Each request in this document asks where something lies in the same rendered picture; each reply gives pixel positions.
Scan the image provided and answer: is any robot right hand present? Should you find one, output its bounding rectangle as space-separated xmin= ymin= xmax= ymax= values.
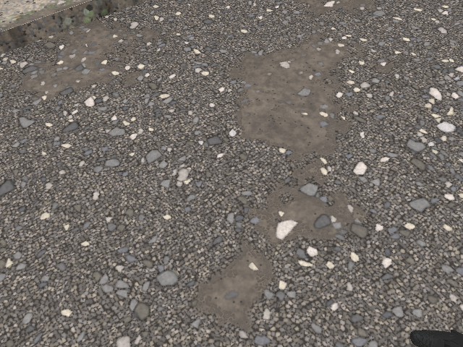
xmin=410 ymin=330 xmax=463 ymax=347

